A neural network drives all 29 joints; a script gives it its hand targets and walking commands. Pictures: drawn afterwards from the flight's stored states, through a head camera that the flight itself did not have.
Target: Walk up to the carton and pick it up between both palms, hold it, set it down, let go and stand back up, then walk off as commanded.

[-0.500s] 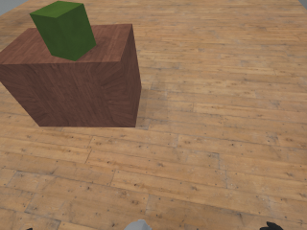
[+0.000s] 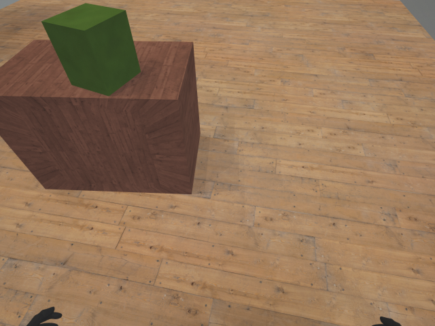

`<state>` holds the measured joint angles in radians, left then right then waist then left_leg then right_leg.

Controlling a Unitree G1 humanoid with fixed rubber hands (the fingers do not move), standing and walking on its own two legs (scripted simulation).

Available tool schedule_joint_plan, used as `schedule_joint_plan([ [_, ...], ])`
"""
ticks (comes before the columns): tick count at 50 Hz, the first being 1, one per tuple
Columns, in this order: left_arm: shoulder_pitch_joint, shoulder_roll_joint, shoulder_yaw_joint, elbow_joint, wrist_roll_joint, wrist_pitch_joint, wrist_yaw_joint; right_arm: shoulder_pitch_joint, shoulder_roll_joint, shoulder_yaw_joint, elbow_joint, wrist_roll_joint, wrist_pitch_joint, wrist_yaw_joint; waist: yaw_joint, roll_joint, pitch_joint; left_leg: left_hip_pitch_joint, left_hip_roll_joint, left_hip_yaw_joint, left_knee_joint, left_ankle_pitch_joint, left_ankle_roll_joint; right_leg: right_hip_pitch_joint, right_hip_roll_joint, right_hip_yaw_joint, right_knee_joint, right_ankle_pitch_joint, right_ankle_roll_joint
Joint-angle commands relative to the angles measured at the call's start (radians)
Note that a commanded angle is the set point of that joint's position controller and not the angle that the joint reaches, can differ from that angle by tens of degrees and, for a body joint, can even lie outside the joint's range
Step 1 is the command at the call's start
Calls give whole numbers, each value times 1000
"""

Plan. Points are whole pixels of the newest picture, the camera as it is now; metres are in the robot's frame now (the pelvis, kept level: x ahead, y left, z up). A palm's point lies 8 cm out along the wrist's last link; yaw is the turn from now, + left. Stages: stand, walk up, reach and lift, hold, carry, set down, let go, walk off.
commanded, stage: walk up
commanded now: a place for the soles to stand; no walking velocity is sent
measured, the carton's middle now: (97, 49) +1.08 +0.51 +0.01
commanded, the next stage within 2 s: none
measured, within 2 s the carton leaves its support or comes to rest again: neither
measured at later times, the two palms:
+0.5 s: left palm (0, 288) +0.21 +0.43 -0.06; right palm (346, 297) +0.20 -0.23 -0.07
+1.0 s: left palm out of the picture +0.24 +0.50 -0.05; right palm (297, 247) +0.32 -0.17 -0.11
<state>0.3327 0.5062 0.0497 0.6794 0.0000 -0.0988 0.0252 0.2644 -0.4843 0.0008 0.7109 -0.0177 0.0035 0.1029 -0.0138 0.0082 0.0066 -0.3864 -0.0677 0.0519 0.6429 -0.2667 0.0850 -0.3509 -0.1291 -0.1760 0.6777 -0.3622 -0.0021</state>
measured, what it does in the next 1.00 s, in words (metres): walks ahead: left foot, then right foot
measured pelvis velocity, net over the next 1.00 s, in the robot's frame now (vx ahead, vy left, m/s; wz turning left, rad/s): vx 0.20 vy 0.14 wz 0.05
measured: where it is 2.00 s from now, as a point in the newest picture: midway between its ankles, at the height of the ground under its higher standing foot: (165, 302)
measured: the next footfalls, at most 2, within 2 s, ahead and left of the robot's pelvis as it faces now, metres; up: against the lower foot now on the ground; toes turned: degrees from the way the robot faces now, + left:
left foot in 0.28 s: +0.19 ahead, +0.16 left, +0.00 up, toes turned +2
right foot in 0.70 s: +0.23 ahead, -0.05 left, +0.00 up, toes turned -10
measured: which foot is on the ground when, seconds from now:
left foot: down 0.00-0.00, up 0.02-0.26, down 0.28-0.72, up 0.74-0.98, down 1.00-1.00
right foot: down 0.00-0.32, up 0.34-0.68, down 0.70-1.00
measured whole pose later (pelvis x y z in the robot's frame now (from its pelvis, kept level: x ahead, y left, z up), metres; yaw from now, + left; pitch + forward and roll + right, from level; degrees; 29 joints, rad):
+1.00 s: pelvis +0.20 +0.14 -0.01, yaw +3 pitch +2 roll -3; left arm 0.41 0.51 0.07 0.68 0.00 -0.11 0.05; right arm 0.25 -0.49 0.00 0.73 -0.02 0.00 0.12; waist 0.01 0.13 0.01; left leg -0.55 0.04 -0.04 0.79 -0.33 0.03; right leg -0.34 -0.15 -0.17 0.73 -0.40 0.00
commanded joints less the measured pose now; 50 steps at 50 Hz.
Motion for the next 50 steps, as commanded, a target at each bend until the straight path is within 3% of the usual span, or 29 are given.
schedule_joint_plan([
  [1, 182, 384, 144, 75, 33, -32, 37, -92, -145, -96, -121, -40, -3, 5, 117, -143, -32, -583, 57, -141, 361, -187, -82, 507, -426, 666, -488, -429, -234],
  [2, 148, 351, 129, 61, 16, -31, 35, -114, -189, -104, -108, -34, -3, 5, 95, -21, 38, -550, 87, -220, 365, -123, -85, 414, -425, 589, -470, -320, -253],
  [3, 121, 342, 126, 66, 17, -35, 36, -95, -211, -111, -95, -30, -13, 10, 63, 4, 29, -536, 112, -223, 373, -113, -91, 431, -405, 512, -421, -202, -272],
  [4, 84, 306, 122, 52, 13, -35, 34, -73, -205, -119, -84, -23, -19, 16, 40, -37, 2, -529, 104, -201, 381, -109, -92, 459, -357, 381, -406, -89, -242],
  [7, 92, 301, 127, 30, 10, -39, 22, -53, -180, -113, -75, -19, -21, 29, 45, -221, -45, -426, 133, -111, 290, -114, -96, 392, -324, 227, -301, 205, -235],
  [10, 49, 322, 125, 15, 13, -38, 17, -80, -165, -104, -74, -23, -18, 35, 45, -250, -17, -298, 166, -68, 155, -84, -75, 273, -306, 132, -241, 257, -225],
  [11, 46, 327, 127, 10, 12, -31, 11, -75, -177, -112, -70, -21, -22, 37, 39, -235, -45, -221, 160, -52, 116, -131, -66, 253, -307, 124, -213, 203, -216],
  [13, -13, 306, 111, 5, 12, -22, 8, 56, -165, -122, -32, -18, -31, 31, -56, -169, -95, 40, 145, -19, 2, 14, -48, 97, -250, 44, -75, 186, -156],
  [14, 2, 260, 89, 2, 21, -17, 8, 156, -200, -138, 12, -21, -34, 15, -115, -10, -156, 227, 82, -25, -12, -2, -45, -15, -156, 10, 133, 118, -117],
  [15, 0, 174, 59, 6, 18, -6, 4, 241, -269, -157, 36, -29, -36, -8, -156, 179, -110, 289, 84, -203, -141, -204, -28, -182, -62, 1, 398, 57, -83],
  [16, -31, 137, 48, -22, -14, 1, 8, 191, -350, -164, -2, -22, -42, -20, -140, 416, -14, 256, 282, -758, -443, -373, 17, -444, 116, 10, 562, -257, -33],
  [17, -50, 249, 69, -3, -9, 19, 22, 133, -349, -154, -3, -8, -32, -25, -120, 240, 12, 168, 361, -929, -497, -550, 77, -438, 94, 132, 609, -318, -42],
  [18, -29, 261, 52, 35, -5, 20, 20, 60, -314, -153, -31, 4, -28, -30, -64, 112, 66, 114, 344, -844, -486, -640, 64, -420, 49, 161, 588, -222, -53],
  [19, -12, 254, 45, 54, -3, 22, 13, 41, -295, -154, -34, -3, -27, -34, -54, 114, 90, 133, 292, -744, -469, -539, 7, -409, 20, 181, 579, -117, -57],
  [22, 41, 239, 59, 79, -6, 23, 1, 42, -248, -144, -31, -18, -35, -36, -39, 200, 36, 117, 218, -544, -428, -318, 3, -269, 3, 158, 432, -29, -32],
  [26, -40, 217, 58, 56, -1, 5, 1, 46, -241, -132, -31, -29, -26, -19, -53, 149, 109, 124, 238, -460, -393, -225, 125, -256, 13, 133, 215, -107, -24],
  [29, -45, 193, 52, 54, -9, -11, 11, 85, -223, -126, -32, -30, -27, -18, -68, 192, 59, 265, 243, -429, -318, 103, 143, -261, 22, 115, 83, -73, -26],
  [31, -5, 194, 50, 59, -13, -11, 19, 96, -219, -131, -30, -23, -20, -18, -69, 179, -39, 359, 236, -418, -271, 217, 104, -201, 42, 99, 1, -70, -34],
  [33, 39, 183, 47, 76, -15, -22, 27, 35, -224, -123, -40, -20, -10, -13, -20, 133, -34, 209, 210, -327, -198, 237, 100, -37, 75, 59, -127, 33, -54],
  [34, 138, 193, 60, 104, -8, -31, 30, -40, -186, -111, -76, -13, -6, -8, 49, 91, -65, 8, 172, -255, -88, 122, 82, 204, 74, 72, -217, 164, -69],
  [35, 229, 248, 92, 122, 3, -34, 38, -82, -141, -96, -109, -6, -10, -4, 114, -51, -85, -238, 104, -166, 64, 43, 32, 471, 15, 170, -271, 134, -90],
  [36, 300, 334, 125, 113, 30, -36, 48, -57, -63, -70, -125, -7, -21, 2, 144, -245, -166, -435, 21, -70, 332, -222, -45, 637, -334, 582, -346, -19, -175],
  [37, 239, 376, 140, 102, 22, -34, 50, -97, -153, -88, -113, -38, -14, -11, 133, -100, -92, -548, 65, -145, 432, -227, -64, 564, -431, 681, -383, -155, -265],
  [39, 151, 329, 129, 62, 6, -31, 50, -96, -207, -103, -89, -36, -24, -8, 86, -34, -50, -524, 126, -189, 453, -185, -84, 506, -411, 537, -320, 33, -305],
  [41, 78, 297, 121, 46, 4, -34, 46, -31, -187, -113, -61, -24, -28, -1, 31, -123, -37, -467, 151, -198, 402, -157, -95, 417, -357, 337, -280, 217, -265],
  [43, 79, 291, 117, 36, 9, -33, 38, -10, -169, -113, -50, -22, -20, 13, 24, -205, -60, -375, 154, -128, 318, -150, -86, 347, -311, 234, -230, 331, -239],
  [47, 10, 339, 124, 4, 21, -24, 26, -24, -179, -122, -54, -22, -14, 26, -8, -241, -67, -118, 168, -51, 120, -146, -66, 127, -284, 150, -176, 92, -207],
  [49, -25, 288, 98, 7, 27, -13, 23, 141, -187, -135, 7, -29, -18, 12, -106, -92, -120, 164, 111, -29, 11, -68, -51, -66, -165, 48, 47, -86, -136],
  [50, 6, 212, 68, 18, 29, 0, 21, 207, -221, -148, 44, -35, -21, -2, -129, 110, -102, 233, 50, -40, -41, -142, -33, -166, -97, 23, 228, -155, -114],
])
